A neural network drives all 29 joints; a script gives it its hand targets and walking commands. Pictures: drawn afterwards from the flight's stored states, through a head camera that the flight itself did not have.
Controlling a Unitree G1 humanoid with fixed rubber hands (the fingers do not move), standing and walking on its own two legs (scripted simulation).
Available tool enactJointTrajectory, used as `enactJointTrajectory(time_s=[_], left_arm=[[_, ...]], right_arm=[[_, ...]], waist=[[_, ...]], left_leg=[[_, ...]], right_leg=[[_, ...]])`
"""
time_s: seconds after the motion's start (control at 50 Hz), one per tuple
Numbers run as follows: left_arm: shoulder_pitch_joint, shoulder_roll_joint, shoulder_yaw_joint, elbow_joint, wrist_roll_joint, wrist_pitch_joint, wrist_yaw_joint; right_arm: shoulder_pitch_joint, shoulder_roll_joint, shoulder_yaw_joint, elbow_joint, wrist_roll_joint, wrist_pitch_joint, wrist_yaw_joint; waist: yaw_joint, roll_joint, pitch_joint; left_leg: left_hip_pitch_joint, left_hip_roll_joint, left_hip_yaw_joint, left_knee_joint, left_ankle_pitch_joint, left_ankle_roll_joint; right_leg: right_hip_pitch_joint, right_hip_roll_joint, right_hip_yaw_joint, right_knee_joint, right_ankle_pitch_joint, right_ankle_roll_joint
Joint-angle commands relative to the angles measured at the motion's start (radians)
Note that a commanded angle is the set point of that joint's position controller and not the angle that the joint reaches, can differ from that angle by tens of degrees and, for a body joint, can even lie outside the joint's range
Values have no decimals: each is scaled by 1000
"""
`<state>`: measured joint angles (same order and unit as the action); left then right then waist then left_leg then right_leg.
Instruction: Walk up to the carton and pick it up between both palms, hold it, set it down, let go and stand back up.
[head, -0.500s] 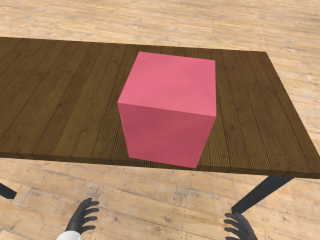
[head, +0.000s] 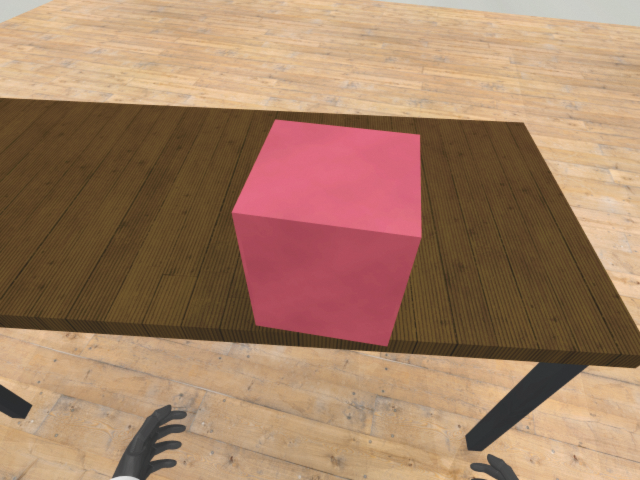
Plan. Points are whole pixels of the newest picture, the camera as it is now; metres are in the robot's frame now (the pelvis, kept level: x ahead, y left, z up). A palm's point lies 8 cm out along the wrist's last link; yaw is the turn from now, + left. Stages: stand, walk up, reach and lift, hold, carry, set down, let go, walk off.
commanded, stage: stand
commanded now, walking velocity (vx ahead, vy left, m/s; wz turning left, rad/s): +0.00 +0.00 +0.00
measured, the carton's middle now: (332, 235) +0.44 +0.00 +0.05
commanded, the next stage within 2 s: none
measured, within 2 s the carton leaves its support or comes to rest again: neither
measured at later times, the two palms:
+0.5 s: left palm out of the picture +0.12 +0.24 -0.08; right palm out of the picture +0.10 -0.27 -0.11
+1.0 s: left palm out of the picture +0.12 +0.24 -0.08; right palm out of the picture +0.09 -0.27 -0.11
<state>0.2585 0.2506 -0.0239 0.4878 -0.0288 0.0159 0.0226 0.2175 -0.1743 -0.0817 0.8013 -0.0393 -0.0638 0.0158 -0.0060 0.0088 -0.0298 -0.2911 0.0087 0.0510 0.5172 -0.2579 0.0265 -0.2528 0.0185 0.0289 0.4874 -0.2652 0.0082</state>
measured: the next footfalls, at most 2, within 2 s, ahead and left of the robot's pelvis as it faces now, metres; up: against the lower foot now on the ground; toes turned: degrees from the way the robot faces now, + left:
none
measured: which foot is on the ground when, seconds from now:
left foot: down 0.00-1.00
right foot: down 0.00-1.00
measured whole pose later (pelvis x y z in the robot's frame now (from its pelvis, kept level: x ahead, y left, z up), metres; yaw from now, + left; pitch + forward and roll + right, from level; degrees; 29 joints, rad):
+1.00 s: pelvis -0.01 -0.01 +0.00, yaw +0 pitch +0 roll +0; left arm 0.30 0.27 -0.02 0.58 -0.03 -0.02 0.02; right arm 0.22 -0.22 -0.08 0.87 -0.04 -0.04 0.01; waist -0.01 0.01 -0.04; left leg -0.27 0.01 0.05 0.52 -0.25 0.01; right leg -0.25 0.02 0.03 0.53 -0.28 -0.01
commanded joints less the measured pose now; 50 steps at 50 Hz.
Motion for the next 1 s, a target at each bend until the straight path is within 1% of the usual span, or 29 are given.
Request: enactJointTrajectory(time_s=[0.0, 0.04, 0.08, 0.12, 0.16, 0.18, 0.24, 0.28, 0.3, 0.36, 0.38, 0.42, 0.48, 0.52, 0.58, 0.62, 0.64, 0.68, 0.7, 0.72, 0.74, 0.76, 0.78, 0.8, 0.84, 0.88, 0.9, 0.96, 0.98], left_arm=[[-32, 239, 100, 36, 87, -69, 3], [28, 223, 99, 43, 81, -79, -2], [-31, 249, 103, 31, 87, -72, -6], [34, 246, 102, 44, 78, -80, -5], [19, 262, 105, 32, 78, -84, -3], [8, 244, 104, 37, 73, -80, -5], [34, 248, 98, 51, 77, -91, -3], [-1, 258, 99, 54, 76, -93, -1], [-1, 257, 104, 32, 78, -91, 1], [37, 241, 103, 60, 72, -81, -7], [20, 267, 109, 78, 72, -86, -2], [15, 252, 106, 67, 72, -88, -5], [16, 270, 100, 83, 80, -89, -4], [27, 262, 107, 89, 72, -90, -5], [14, 268, 103, 86, 64, -81, 0], [19, 266, 102, 87, 73, -84, -4], [36, 281, 108, 108, 65, -84, -2], [11, 267, 106, 92, 70, -86, -2], [30, 238, 97, 97, 64, -86, -1], [5, 249, 89, 97, 63, -93, -4], [11, 235, 95, 105, 66, -93, 1], [3, 252, 96, 108, 67, -88, 3], [3, 236, 92, 97, 69, -85, 1], [17, 269, 105, 103, 68, -90, 0], [-5, 269, 102, 106, 68, -93, -2], [9, 247, 97, 115, 64, -92, 1], [-11, 280, 95, 117, 67, -90, 2], [24, 243, 93, 132, 64, -87, -3], [10, 285, 97, 138, 62, -92, 1]], right_arm=[[-49, -322, -43, -60, -6, -25, -8], [-39, -307, -41, -50, -2, -25, -3], [-16, -312, -41, -51, -6, -16, -2], [-35, -319, -37, -45, -3, -14, -5], [-19, -325, -38, -56, -2, -11, -5], [-11, -346, -41, -37, -1, -14, -6], [-47, -341, -31, -38, -6, -8, -9], [-55, -306, -30, -42, 0, -10, -7], [-63, -327, -30, -51, 0, -16, -7], [-67, -354, -37, -20, 2, -10, -8], [-58, -335, -42, -30, 7, -11, -6], [-53, -311, -29, -18, 16, -6, -1], [-55, -313, -29, -22, 11, -11, -3], [-54, -351, -34, -7, 12, -15, -9], [-26, -344, -28, -6, 10, -11, -10], [-46, -335, -21, -3, 9, -10, -13], [-34, -317, -19, 5, 13, -6, -14], [-55, -326, -25, -2, 23, -9, -12], [-67, -345, -30, 7, 17, -8, -17], [-83, -317, -27, 6, 20, -9, -15], [-52, -355, -33, 4, 9, -12, -15], [-58, -328, -38, 8, 8, -11, -10], [-74, -335, -31, 1, 11, -16, -8], [-56, -329, -32, 9, 15, -11, -13], [-50, -322, -28, 25, 18, -17, -8], [-43, -327, -23, 25, 19, -15, -9], [-46, -307, -19, 19, 22, -14, -6], [-81, -342, -31, 20, 19, -11, -13], [-37, -326, -22, 28, 23, -4, -15]], waist=[[13, 28, -96], [23, 47, -82], [-8, -40, -67], [16, -3, -58], [-15, 18, -64], [-9, -24, -110], [13, 39, -78], [-4, -51, -72], [-5, 24, -91], [23, 15, -82], [-12, -43, -75], [8, 27, -65], [0, -42, -60], [3, 17, -116], [-16, 24, -95], [9, 30, -87], [3, -34, -107], [-5, -36, -76], [13, 22, -106], [4, -17, -76], [11, 47, -118], [-3, 45, -105], [12, -13, -128], [16, 6, -117], [-11, -44, -106], [-10, 14, -115], [-25, 15, -109], [16, 28, -93], [5, 25, -52]], left_leg=[[116, 96, -135, -103, 120, 18], [103, 89, -131, -73, 101, 16], [104, 84, -124, -77, 84, 8], [105, 87, -126, -80, 119, 25], [135, 95, -119, -74, 111, 15], [119, 92, -140, -84, 117, 18], [115, 93, -132, -74, 111, 27], [120, 86, -145, -70, 119, 25], [134, 94, -127, -67, 139, 22], [128, 97, -146, -78, 121, 34], [131, 95, -153, -79, 105, 31], [104, 89, -148, -76, 122, 36], [96, 90, -155, -78, 100, 31], [141, 90, -137, -73, 127, 25], [127, 96, -133, -85, 158, 30], [134, 105, -122, -80, 154, 26], [146, 93, -138, -77, 183, 27], [133, 109, -148, -91, 165, 24], [146, 103, -145, -62, 188, 43], [133, 103, -150, -71, 197, 35], [149, 103, -135, -75, 194, 39], [143, 100, -150, -85, 194, 30], [132, 99, -138, -71, 195, 23], [123, 87, -113, -61, 216, 29], [167, 105, -138, -87, 211, 21], [147, 106, -143, -72, 211, 29], [159, 102, -128, -79, 200, 23], [140, 119, -163, -116, 183, 29], [124, 108, -154, -111, 188, 35]], right_leg=[[-2, -90, 84, -13, 98, -52], [4, -99, 109, -32, 97, -61], [-4, -92, 81, -13, 133, -65], [-4, -96, 108, -22, 173, -58], [-25, -104, 108, -39, 141, -67], [26, -102, 101, -25, 163, -60], [1, -102, 119, -33, 151, -67], [3, -106, 113, -22, 136, -74], [-10, -99, 118, -38, 140, -72], [12, -99, 104, -23, 122, -71], [-5, -92, 106, -23, 108, -65], [8, -116, 124, -26, 124, -77], [28, -115, 119, -33, 160, -79], [34, -108, 113, -50, 159, -64], [29, -105, 116, -46, 192, -68], [21, -103, 113, -45, 163, -58], [44, -104, 107, -25, 190, -63], [27, -101, 94, -29, 188, -61], [43, -111, 117, -31, 208, -69], [22, -108, 101, -25, 197, -74], [51, -106, 111, -42, 208, -63], [63, -105, 111, -30, 228, -62], [95, -108, 99, -27, 233, -70], [76, -120, 105, -19, 252, -67], [34, -111, 105, -44, 246, -64], [73, -108, 103, -35, 246, -63], [38, -117, 104, -34, 238, -65], [59, -98, 84, -42, 194, -51], [32, -113, 109, -42, 164, -65]])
